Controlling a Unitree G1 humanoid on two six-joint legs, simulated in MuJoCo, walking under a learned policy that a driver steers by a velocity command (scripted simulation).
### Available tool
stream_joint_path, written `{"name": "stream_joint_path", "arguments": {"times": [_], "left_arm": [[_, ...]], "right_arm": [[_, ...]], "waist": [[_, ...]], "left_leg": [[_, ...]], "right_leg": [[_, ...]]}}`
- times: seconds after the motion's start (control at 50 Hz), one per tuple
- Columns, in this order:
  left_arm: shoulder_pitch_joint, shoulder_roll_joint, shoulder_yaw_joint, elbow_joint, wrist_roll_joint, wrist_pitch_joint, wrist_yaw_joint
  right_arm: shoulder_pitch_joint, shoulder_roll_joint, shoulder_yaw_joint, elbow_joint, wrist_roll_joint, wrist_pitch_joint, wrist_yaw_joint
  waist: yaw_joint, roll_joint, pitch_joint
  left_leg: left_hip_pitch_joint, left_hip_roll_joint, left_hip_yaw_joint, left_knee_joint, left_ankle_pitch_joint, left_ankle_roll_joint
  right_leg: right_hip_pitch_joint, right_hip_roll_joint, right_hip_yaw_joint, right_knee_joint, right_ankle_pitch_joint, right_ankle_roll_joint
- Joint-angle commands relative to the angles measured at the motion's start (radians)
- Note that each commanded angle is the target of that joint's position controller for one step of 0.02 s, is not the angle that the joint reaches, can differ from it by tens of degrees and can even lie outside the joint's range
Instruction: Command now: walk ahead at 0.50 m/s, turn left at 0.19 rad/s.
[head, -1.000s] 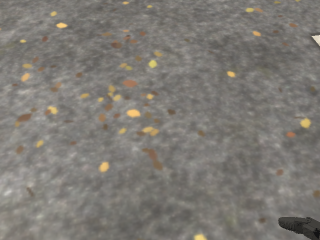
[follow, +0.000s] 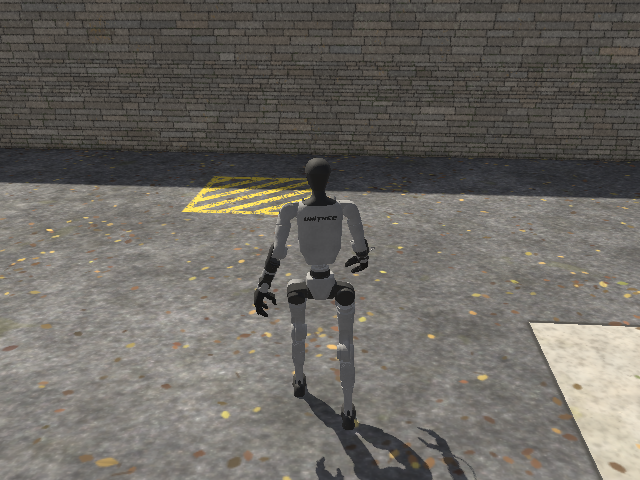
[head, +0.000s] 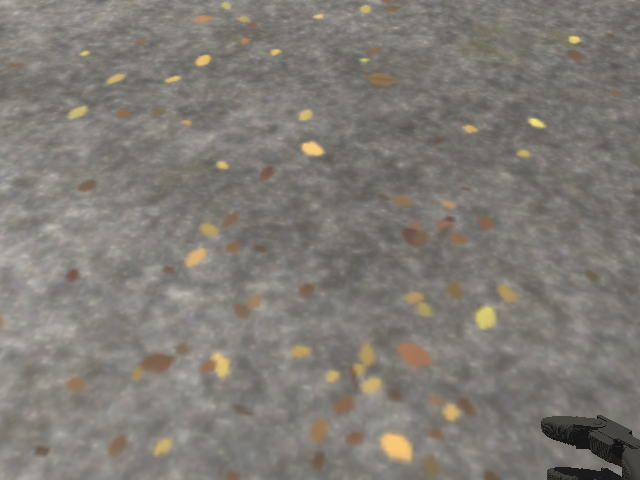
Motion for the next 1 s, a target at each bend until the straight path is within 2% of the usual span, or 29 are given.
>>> {"name": "stream_joint_path", "arguments": {"times": [0.02, 0.04, 0.06, 0.08, 0.1, 0.12, 0.14, 0.2, 0.3, 0.38, 0.44, 0.46, 0.48, 0.5, 0.52, 0.54, 0.56, 0.58, 0.6, 0.62, 0.64, 0.7, 0.76, 0.82, 0.9, 0.94, 0.96, 0.98, 1.0], "left_arm": [[-0.053, 0.092, 0.004, -0.094, 0.044, -0.013, 0.017], [0.040, 0.017, -0.018, -0.116, 0.033, -0.037, 0.010], [-0.037, 0.123, 0.004, -0.114, 0.011, -0.056, 0.002], [-0.126, 0.147, 0.012, -0.142, -0.003, -0.068, -0.004], [-0.160, 0.130, 0.008, -0.144, 0.008, -0.072, 0.000], [-0.171, 0.124, 0.012, -0.148, 0.028, -0.071, 0.002], [-0.161, 0.115, 0.013, -0.151, 0.034, -0.065, 0.000], [-0.179, 0.086, 0.009, -0.166, 0.040, -0.044, 0.002], [-0.382, 0.047, -0.008, -0.222, 0.037, -0.047, -0.004], [-0.473, 0.074, -0.002, -0.257, 0.021, -0.058, -0.017], [-0.438, 0.105, 0.014, -0.257, 0.020, -0.067, -0.019], [-0.375, 0.113, 0.023, -0.240, 0.021, -0.070, -0.015], [-0.276, 0.143, 0.038, -0.222, 0.031, -0.073, -0.008], [-0.111, 0.204, 0.054, -0.207, 0.042, -0.073, 0.002], [-0.052, 0.256, 0.070, -0.174, 0.042, -0.055, -0.004], [-0.078, 0.161, 0.049, -0.192, 0.026, -0.050, -0.009], [-0.115, 0.110, 0.036, -0.197, 0.023, -0.046, -0.004], [-0.164, 0.095, 0.029, -0.199, 0.033, -0.044, -0.005], [-0.196, 0.075, 0.024, -0.191, 0.037, -0.041, -0.005], [-0.211, 0.066, 0.021, -0.185, 0.044, -0.044, -0.003], [-0.219, 0.061, 0.022, -0.178, 0.041, -0.049, -0.002], [-0.207, 0.091, 0.037, -0.151, 0.032, -0.061, 0.000], [-0.198, 0.120, 0.047, -0.131, 0.033, -0.056, 0.003], [-0.178, 0.142, 0.052, -0.115, 0.027, -0.045, 0.009], [-0.131, 0.179, 0.064, -0.086, 0.006, -0.025, 0.011], [-0.133, 0.207, 0.072, -0.082, -0.004, -0.012, 0.014], [-0.136, 0.223, 0.077, -0.084, -0.010, -0.005, 0.018], [-0.150, 0.227, 0.078, -0.087, -0.015, 0.003, 0.021], [-0.140, 0.196, 0.065, -0.092, -0.006, 0.004, 0.026]], "right_arm": [[0.401, -0.262, -0.097, 0.036, -0.012, 0.004, -0.023], [0.404, -0.315, -0.101, 0.047, -0.007, 0.006, -0.013], [0.383, -0.219, -0.079, 0.037, 0.006, 0.005, -0.009], [0.324, -0.188, -0.067, 0.028, 0.003, 0.002, -0.010], [0.272, -0.176, -0.063, 0.020, -0.006, 0.001, -0.009], [0.233, -0.158, -0.058, 0.013, -0.011, 0.002, -0.008], [0.210, -0.143, -0.053, 0.008, -0.019, 0.002, -0.010], [0.210, -0.155, -0.061, 0.018, -0.007, -0.004, -0.023], [0.289, -0.196, -0.077, 0.058, 0.002, 0.004, -0.048], [0.358, -0.201, -0.080, 0.087, 0.015, 0.015, -0.053], [0.357, -0.199, -0.083, 0.091, 0.011, 0.029, -0.058], [0.349, -0.184, -0.078, 0.089, 0.010, 0.034, -0.058], [0.343, -0.147, -0.065, 0.081, 0.005, 0.034, -0.055], [0.346, -0.088, -0.043, 0.057, -0.015, 0.031, -0.054], [0.476, -0.050, -0.031, 0.032, 0.019, 0.020, -0.054], [0.452, -0.151, -0.051, 0.058, 0.028, 0.020, -0.057], [0.350, -0.193, -0.064, 0.046, 0.023, 0.026, -0.056], [0.307, -0.182, -0.065, 0.040, 0.015, 0.032, -0.057], [0.278, -0.167, -0.067, 0.030, 0.007, 0.034, -0.054], [0.281, -0.147, -0.067, 0.027, 0.011, 0.040, -0.048], [0.282, -0.127, -0.065, 0.026, 0.016, 0.047, -0.045], [0.231, -0.092, -0.056, -0.003, 0.009, 0.058, -0.041], [0.177, -0.081, -0.050, -0.020, 0.008, 0.053, -0.028], [0.079, -0.069, -0.041, -0.042, 0.008, 0.044, -0.008], [-0.015, -0.078, -0.041, -0.088, 0.012, 0.046, 0.014], [-0.003, -0.105, -0.054, -0.100, 0.006, 0.050, 0.019], [0.043, -0.128, -0.068, -0.094, 0.002, 0.055, 0.018], [0.166, -0.164, -0.091, -0.063, 0.003, 0.058, 0.014], [0.346, -0.227, -0.126, -0.010, 0.007, 0.065, -0.001]], "waist": [[-0.238, 0.085, -0.281], [-0.165, 0.325, -0.357], [-0.202, 0.194, -0.279], [-0.195, 0.141, -0.154], [-0.167, 0.049, -0.100], [-0.138, 0.028, -0.060], [-0.107, 0.051, -0.056], [-0.084, 0.057, -0.039], [-0.145, 0.046, 0.014], [-0.171, 0.052, 0.017], [-0.141, 0.088, 0.003], [-0.106, 0.093, -0.020], [-0.059, 0.078, -0.093], [0.003, -0.045, -0.243], [-0.059, -0.378, -0.347], [-0.041, -0.250, -0.256], [-0.023, -0.155, -0.138], [-0.044, -0.088, -0.077], [-0.064, -0.088, -0.029], [-0.085, -0.120, -0.012], [-0.092, -0.136, -0.004], [-0.094, -0.107, 0.017], [-0.082, -0.085, 0.020], [-0.047, -0.075, 0.045], [-0.029, -0.076, 0.078], [-0.060, -0.094, 0.055], [-0.094, -0.111, 0.015], [-0.170, -0.102, -0.052], [-0.254, -0.064, -0.143]], "left_leg": [[0.644, 0.197, -0.260, 0.015, 0.052, 0.128], [0.860, 0.339, -0.713, -0.132, -0.193, 0.282], [0.816, 0.312, -0.716, -0.186, -0.330, 0.256], [0.698, 0.274, -0.582, -0.199, -0.266, 0.226], [0.578, 0.232, -0.493, -0.212, -0.153, 0.211], [0.478, 0.199, -0.434, -0.234, -0.055, 0.205], [0.414, 0.178, -0.401, -0.256, 0.007, 0.204], [0.308, 0.152, -0.333, -0.301, 0.078, 0.226], [0.226, 0.095, -0.257, -0.297, 0.034, 0.174], [0.271, 0.119, -0.322, -0.233, -0.037, 0.152], [0.328, 0.134, -0.391, -0.140, -0.025, 0.124], [0.319, 0.110, -0.389, -0.086, -0.001, 0.107], [0.274, 0.054, -0.355, 0.044, 0.026, 0.076], [0.136, -0.016, -0.265, 0.337, -0.149, 0.035], [-0.198, -0.117, -0.160, 0.631, -0.538, -0.018], [-0.307, -0.040, -0.195, 0.762, -0.503, -0.033], [-0.331, -0.010, -0.174, 0.787, -0.409, -0.039], [-0.293, 0.023, -0.149, 0.771, -0.338, -0.047], [-0.274, 0.049, -0.145, 0.730, -0.292, -0.051], [-0.228, 0.074, -0.139, 0.705, -0.263, -0.051], [-0.206, 0.082, -0.125, 0.686, -0.249, -0.053], [-0.240, 0.098, -0.112, 0.604, -0.185, -0.066], [-0.244, 0.100, -0.096, 0.458, -0.048, -0.068], [-0.196, 0.084, -0.043, 0.294, 0.072, -0.056], [-0.176, 0.064, 0.005, 0.175, 0.031, -0.021], [-0.106, 0.020, 0.050, 0.145, -0.067, 0.016], [-0.024, -0.019, 0.081, 0.141, -0.119, 0.038], [0.143, -0.066, 0.108, 0.095, -0.105, 0.070], [0.427, -0.088, 0.074, 0.058, -0.063, 0.109]], "right_leg": [[-0.329, -0.102, -0.030, 0.567, 0.426, -0.071], [-0.687, 0.051, 0.029, 0.835, -0.163, -0.028], [-0.813, -0.007, 0.114, 0.926, -0.159, -0.035], [-0.853, -0.045, 0.100, 0.913, -0.058, -0.048], [-0.812, -0.077, 0.093, 0.867, 0.023, -0.045], [-0.765, -0.095, 0.095, 0.798, 0.070, -0.034], [-0.707, -0.108, 0.102, 0.762, 0.099, -0.024], [-0.659, -0.096, 0.084, 0.648, 0.147, 0.016], [-0.586, -0.041, 0.084, 0.309, 0.435, 0.037], [-0.517, -0.008, 0.108, 0.190, 0.464, 0.024], [-0.438, 0.002, 0.106, 0.143, 0.349, -0.009], [-0.344, 0.006, 0.087, 0.106, 0.334, -0.030], [-0.170, -0.035, 0.109, 0.100, 0.327, -0.065], [0.094, -0.218, 0.279, 0.124, 0.310, -0.126], [0.352, -0.410, 0.726, 0.017, 0.058, -0.267], [0.292, -0.405, 0.764, -0.030, -0.119, -0.248], [0.175, -0.367, 0.608, -0.043, -0.083, -0.211], [0.059, -0.325, 0.490, -0.062, 0.044, -0.195], [-0.023, -0.292, 0.407, -0.086, 0.139, -0.195], [-0.085, -0.267, 0.333, -0.112, 0.198, -0.187], [-0.116, -0.250, 0.277, -0.138, 0.234, -0.189], [-0.131, -0.261, 0.171, -0.182, 0.355, -0.214], [-0.100, -0.252, 0.063, -0.193, 0.444, -0.209], [-0.087, -0.237, -0.037, -0.196, 0.467, -0.184], [0.004, -0.272, -0.096, -0.169, 0.509, -0.158], [0.050, -0.280, -0.133, -0.079, 0.753, -0.139], [0.061, -0.276, -0.154, 0.017, 0.926, -0.129], [0.030, -0.253, -0.185, 0.189, 1.030, -0.109], [-0.121, -0.214, -0.203, 0.433, 0.942, -0.072]]}}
